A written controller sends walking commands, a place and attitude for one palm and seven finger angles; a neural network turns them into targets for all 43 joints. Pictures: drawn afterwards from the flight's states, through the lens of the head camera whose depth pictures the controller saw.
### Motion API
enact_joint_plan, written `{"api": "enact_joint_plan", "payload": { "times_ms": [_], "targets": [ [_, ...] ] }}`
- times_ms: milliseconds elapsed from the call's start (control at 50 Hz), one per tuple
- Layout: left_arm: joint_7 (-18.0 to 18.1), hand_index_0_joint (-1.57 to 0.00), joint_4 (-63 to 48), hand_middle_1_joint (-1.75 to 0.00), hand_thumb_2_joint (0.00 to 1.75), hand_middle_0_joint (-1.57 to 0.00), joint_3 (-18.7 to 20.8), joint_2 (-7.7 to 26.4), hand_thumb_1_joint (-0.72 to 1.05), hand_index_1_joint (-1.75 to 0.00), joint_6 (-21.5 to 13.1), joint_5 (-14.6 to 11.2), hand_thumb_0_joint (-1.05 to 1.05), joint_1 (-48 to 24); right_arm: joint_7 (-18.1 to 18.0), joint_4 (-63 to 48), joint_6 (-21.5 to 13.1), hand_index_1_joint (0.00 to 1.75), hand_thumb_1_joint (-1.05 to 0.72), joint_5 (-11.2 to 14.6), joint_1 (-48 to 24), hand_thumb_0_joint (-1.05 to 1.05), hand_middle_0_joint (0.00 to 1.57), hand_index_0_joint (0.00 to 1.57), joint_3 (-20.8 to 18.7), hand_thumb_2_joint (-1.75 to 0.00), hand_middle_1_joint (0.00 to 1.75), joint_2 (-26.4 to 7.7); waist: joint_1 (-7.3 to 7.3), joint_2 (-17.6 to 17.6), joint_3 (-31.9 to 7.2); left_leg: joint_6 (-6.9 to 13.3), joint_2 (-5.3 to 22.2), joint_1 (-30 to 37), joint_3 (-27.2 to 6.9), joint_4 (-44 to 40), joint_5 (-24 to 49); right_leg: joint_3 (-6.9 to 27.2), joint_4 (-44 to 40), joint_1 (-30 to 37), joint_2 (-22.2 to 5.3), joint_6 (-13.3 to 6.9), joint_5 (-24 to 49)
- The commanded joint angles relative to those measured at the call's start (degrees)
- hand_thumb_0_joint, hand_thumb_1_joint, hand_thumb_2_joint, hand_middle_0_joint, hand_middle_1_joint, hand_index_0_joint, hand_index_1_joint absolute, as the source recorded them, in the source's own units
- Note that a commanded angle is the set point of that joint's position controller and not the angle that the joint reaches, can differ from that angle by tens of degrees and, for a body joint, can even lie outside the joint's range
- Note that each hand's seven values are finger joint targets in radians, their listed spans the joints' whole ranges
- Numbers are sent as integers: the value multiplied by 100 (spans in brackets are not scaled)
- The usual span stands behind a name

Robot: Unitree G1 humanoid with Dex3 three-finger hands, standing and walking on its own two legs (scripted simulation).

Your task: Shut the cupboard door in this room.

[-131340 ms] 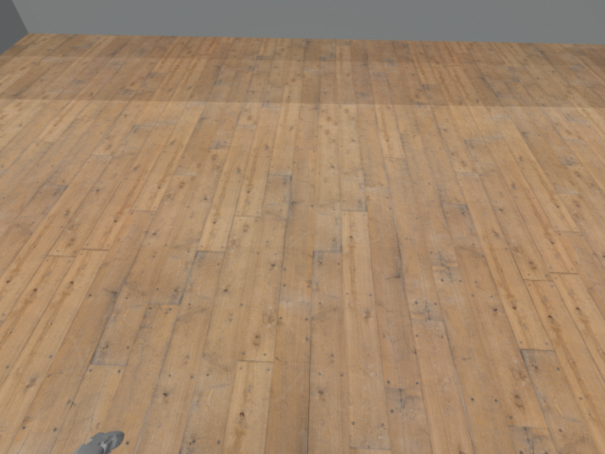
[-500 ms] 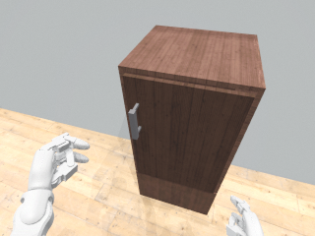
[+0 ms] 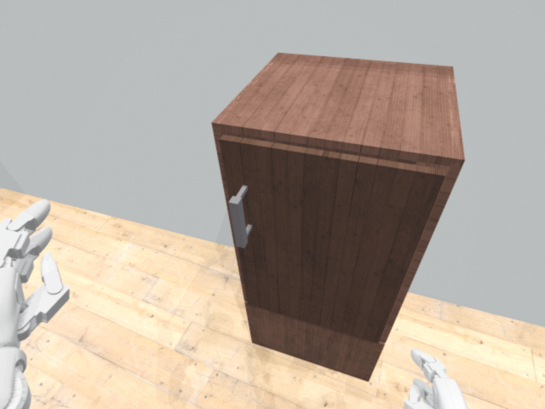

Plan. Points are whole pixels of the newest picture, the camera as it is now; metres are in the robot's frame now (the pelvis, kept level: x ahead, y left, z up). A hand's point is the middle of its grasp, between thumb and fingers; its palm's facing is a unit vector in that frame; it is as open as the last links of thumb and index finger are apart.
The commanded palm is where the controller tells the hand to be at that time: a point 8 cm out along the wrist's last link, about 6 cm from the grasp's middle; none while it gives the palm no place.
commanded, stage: draw the hand back to the body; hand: left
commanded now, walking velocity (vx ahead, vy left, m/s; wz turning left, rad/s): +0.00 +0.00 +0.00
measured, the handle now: (242, 217) +0.50 +0.14 -0.02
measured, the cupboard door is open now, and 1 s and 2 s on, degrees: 0 0 0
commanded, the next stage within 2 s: step back with the hand held close in 0.20 s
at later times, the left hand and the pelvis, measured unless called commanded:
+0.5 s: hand (76, 287) +0.19 +0.25 +0.16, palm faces +0.43 -0.79 -0.44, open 7.4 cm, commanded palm +0.14 +0.29 +0.17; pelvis -0.01 -0.01 +0.00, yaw -1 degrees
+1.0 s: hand (32, 328) +0.14 +0.28 +0.15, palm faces +0.41 -0.80 -0.45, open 7.4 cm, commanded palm +0.09 +0.32 +0.17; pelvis -0.06 +0.02 -0.01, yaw -2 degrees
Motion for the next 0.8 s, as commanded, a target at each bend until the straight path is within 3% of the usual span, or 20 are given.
{"api": "enact_joint_plan", "payload": {
  "times_ms": [0,40,80,180,260,300,320,340,360,420,480,540,560,640,660,740,780],
  "targets": [
    [57,-20,-1171,-30,90,-20,591,1169,90,-30,-378,-21,0,-606,-99,-957,-330,30,-90,8,-805,0,20,20,-213,-90,30,-551,-74,-289,-330,-137,338,-213,-267,-499,1012,202,-292,90,-69,-52,760],
    [64,-20,-1265,-30,90,-20,766,1357,90,-30,-399,-21,0,-595,-122,-941,-354,30,-90,8,-847,0,20,20,-223,-90,30,-547,-23,-229,-414,-125,324,-217,-239,-468,1077,243,-337,169,-56,-57,847],
    [64,-20,-1420,-30,90,-20,725,1315,90,-30,-434,-24,0,-624,-118,-958,-357,30,-90,18,-864,0,20,20,-194,-90,30,-493,-31,66,-473,-142,306,-189,-214,-449,1141,262,-283,231,-83,-73,929],
    [60,-20,-1241,-30,90,-20,681,1227,90,-30,-413,-38,0,-585,-116,-916,-385,30,-90,19,-876,0,20,20,-174,-90,30,-470,-48,161,-116,-163,316,-271,-209,-505,1007,263,-379,65,-67,-72,771],
    [20,-20,-1088,-30,90,-20,588,1097,90,-30,-413,-56,0,-473,-103,-912,-371,30,-90,20,-850,0,20,20,-194,-90,30,-492,-78,-23,-31,-147,336,-241,-187,-526,983,262,-423,6,-58,-59,731],
    [6,-20,-1010,-30,90,-20,572,1080,90,-30,-415,-70,0,-476,-94,-935,-343,30,-90,30,-867,0,20,20,-210,-90,30,-497,-84,-290,9,-126,339,-268,-175,-517,848,287,-465,-71,-52,-31,582],
    [60,-20,-1427,-30,90,-20,1256,1770,90,-30,-697,-43,0,-1113,-81,-1138,-225,30,-90,32,-806,0,20,20,-282,-90,30,-675,-269,-247,39,15,419,-683,-322,-252,221,986,-795,-402,-425,-43,380],
    [78,-20,-1228,-30,90,-20,1319,1822,90,-30,-807,-27,0,-1087,-121,-1057,-180,30,-90,32,-795,0,20,20,-262,-90,30,-594,-278,-313,146,7,361,-663,-388,-67,61,1241,-1009,-626,-602,-125,178],
    [49,-20,-808,-30,90,-20,901,1295,90,-30,-814,-50,0,-445,-118,-977,-113,30,-90,0,-799,0,20,20,-260,-90,30,-551,-331,-499,-8,3,369,-536,-382,50,176,1207,-984,-748,-725,-171,115],
    [50,-20,-787,-30,90,-20,686,1124,90,-30,-920,-25,0,-44,-74,-985,47,30,-90,-22,-756,0,20,20,-326,-90,30,-608,-367,-434,-284,-41,428,-539,-346,127,398,1128,-819,-867,-799,-174,173],
    [91,-20,-1016,-30,90,-20,804,1271,90,-30,-1019,-22,0,111,-114,-1051,154,30,-90,-23,-773,0,20,20,-385,-90,30,-657,-368,-272,-662,-46,556,-538,-396,-54,1026,865,-291,-577,-654,-105,1100],
    [145,-20,-1363,-30,90,-20,1124,1646,90,-30,-1043,-26,0,84,-194,-1163,251,30,-90,-29,-849,0,20,20,-416,-90,30,-686,-331,-250,-922,-36,636,-602,-434,-136,1659,675,124,-324,-487,-10,1780],
    [155,-20,-1346,-30,90,-20,1102,1580,90,-30,-1037,-36,0,177,-215,-1197,298,30,-90,-22,-809,0,20,20,-407,-90,30,-643,-339,-340,-987,-28,678,-725,-482,-143,1908,584,296,-137,-452,3,2002],
    [189,-20,-1530,-30,90,-20,1274,1729,90,-30,-1002,-59,0,318,-264,-1304,413,30,-90,-11,-790,0,20,20,-452,-90,30,-669,-343,-234,-1127,-27,736,-899,-487,-29,2339,626,601,12,-423,24,2599],
    [185,-20,-1561,-30,90,-20,1144,1588,90,-30,-983,-55,0,382,-260,-1334,433,30,-90,-6,-747,0,20,20,-438,-90,30,-650,-366,-192,-1121,-40,763,-983,-517,-17,2367,651,679,61,-425,8,2624],
    [201,-20,-1540,-30,90,-20,1208,1592,90,-30,-993,-24,0,528,-266,-1353,449,30,-90,-34,-725,0,20,20,-479,-90,30,-715,-367,4,-915,14,876,-1444,-626,-211,1690,695,749,-14,-310,39,2069],
    [209,-20,-1497,-30,90,-20,1136,1512,90,-30,-1003,3,0,533,-261,-1372,452,30,-90,-28,-692,0,20,20,-464,-90,30,-685,-394,-56,-768,60,956,-1840,-714,-349,1181,695,824,68,-256,66,1709]
  ]
}}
